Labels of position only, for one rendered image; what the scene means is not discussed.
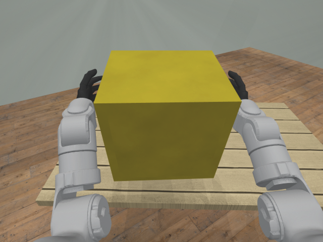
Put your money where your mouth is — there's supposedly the robot left forearm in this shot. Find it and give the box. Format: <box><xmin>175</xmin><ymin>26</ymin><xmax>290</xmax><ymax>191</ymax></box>
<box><xmin>50</xmin><ymin>98</ymin><xmax>101</xmax><ymax>235</ymax></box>

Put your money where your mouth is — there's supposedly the right robot upper arm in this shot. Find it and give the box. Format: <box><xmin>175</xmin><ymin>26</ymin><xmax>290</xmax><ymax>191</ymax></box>
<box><xmin>257</xmin><ymin>189</ymin><xmax>323</xmax><ymax>242</ymax></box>

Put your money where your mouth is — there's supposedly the left robot hand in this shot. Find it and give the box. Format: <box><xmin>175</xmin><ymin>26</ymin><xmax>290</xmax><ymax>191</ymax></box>
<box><xmin>77</xmin><ymin>69</ymin><xmax>103</xmax><ymax>102</ymax></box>

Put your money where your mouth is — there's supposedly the robot right forearm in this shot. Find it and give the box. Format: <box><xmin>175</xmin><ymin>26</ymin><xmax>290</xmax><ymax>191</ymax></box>
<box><xmin>233</xmin><ymin>99</ymin><xmax>323</xmax><ymax>215</ymax></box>

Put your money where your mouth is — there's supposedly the table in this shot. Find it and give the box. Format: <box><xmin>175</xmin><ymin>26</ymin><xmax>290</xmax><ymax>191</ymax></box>
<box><xmin>35</xmin><ymin>102</ymin><xmax>323</xmax><ymax>211</ymax></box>

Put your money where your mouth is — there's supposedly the right robot hand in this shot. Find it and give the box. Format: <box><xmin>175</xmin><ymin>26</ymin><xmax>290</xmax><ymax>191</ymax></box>
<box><xmin>228</xmin><ymin>71</ymin><xmax>248</xmax><ymax>100</ymax></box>

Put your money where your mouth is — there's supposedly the left robot upper arm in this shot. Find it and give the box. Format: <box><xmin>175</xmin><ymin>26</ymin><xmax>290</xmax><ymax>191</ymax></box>
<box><xmin>33</xmin><ymin>194</ymin><xmax>112</xmax><ymax>242</ymax></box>

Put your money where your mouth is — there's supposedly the carton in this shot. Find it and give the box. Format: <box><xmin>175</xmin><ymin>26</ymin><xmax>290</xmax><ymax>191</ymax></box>
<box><xmin>93</xmin><ymin>50</ymin><xmax>242</xmax><ymax>182</ymax></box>

